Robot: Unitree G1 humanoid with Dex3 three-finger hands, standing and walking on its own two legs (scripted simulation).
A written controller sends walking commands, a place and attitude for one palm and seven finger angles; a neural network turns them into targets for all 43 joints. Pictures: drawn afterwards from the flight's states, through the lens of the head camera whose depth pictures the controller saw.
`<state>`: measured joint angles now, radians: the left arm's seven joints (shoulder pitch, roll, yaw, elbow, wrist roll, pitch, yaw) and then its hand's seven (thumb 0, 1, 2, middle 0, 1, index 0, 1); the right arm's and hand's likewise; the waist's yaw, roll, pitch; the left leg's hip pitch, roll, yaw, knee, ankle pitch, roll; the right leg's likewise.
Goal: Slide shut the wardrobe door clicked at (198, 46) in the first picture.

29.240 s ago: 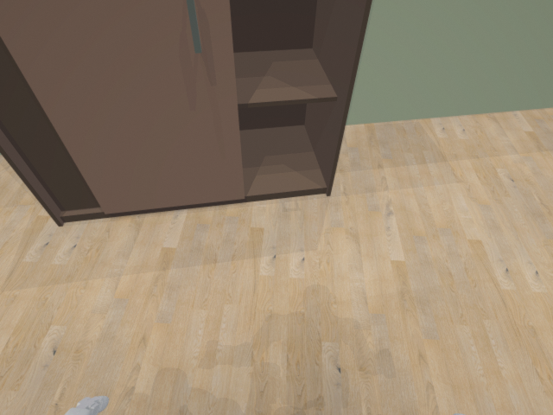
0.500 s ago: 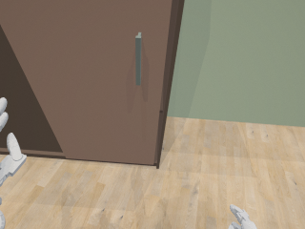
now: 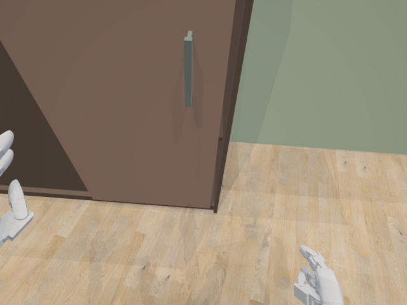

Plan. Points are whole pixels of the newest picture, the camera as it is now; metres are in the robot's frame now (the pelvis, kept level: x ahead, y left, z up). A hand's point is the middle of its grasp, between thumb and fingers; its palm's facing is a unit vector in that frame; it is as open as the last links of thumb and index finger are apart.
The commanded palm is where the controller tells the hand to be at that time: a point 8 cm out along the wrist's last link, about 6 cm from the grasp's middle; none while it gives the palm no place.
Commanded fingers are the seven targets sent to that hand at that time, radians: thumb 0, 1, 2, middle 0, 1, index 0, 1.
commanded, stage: let the arm hang, fingers relaxed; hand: left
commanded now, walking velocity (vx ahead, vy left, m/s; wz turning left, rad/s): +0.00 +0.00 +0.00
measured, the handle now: (189, 71) +0.67 +0.09 +0.11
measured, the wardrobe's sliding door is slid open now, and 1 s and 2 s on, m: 0.02 0.02 0.02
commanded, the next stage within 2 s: look to check the result in 1.18 s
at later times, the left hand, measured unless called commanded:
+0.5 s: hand out of the picture -0.07 +0.17 -0.18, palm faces +0.04 -0.99 -0.14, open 7.2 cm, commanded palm none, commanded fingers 0.00 0.90 0.90 -0.20 -0.30 -0.20 -0.30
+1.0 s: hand out of the picture +0.04 +0.22 -0.16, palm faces +0.03 -0.96 -0.28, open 7.4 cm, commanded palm none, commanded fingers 0.00 0.90 0.90 -0.20 -0.30 -0.20 -0.30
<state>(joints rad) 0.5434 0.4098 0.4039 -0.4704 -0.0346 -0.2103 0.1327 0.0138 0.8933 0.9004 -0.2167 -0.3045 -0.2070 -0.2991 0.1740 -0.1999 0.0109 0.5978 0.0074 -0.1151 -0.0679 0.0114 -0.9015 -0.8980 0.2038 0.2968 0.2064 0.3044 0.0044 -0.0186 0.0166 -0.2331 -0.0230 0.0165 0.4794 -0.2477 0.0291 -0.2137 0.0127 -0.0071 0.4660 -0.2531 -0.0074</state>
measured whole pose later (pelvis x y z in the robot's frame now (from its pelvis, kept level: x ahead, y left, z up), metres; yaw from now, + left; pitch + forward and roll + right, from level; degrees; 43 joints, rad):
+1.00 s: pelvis -0.02 +0.01 +0.00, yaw +1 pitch -1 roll +0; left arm 0.14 0.25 0.03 1.11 0.02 -0.01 0.01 0.00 0.91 0.90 -0.20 -0.30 -0.20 -0.30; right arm 0.18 -0.24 -0.01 1.10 -0.02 0.00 -0.02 0.00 -0.90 -0.90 0.20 0.30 0.21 0.30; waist 0.00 0.02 0.04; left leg -0.21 -0.04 0.00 0.40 -0.18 0.04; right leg -0.19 -0.01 -0.03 0.41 -0.20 0.00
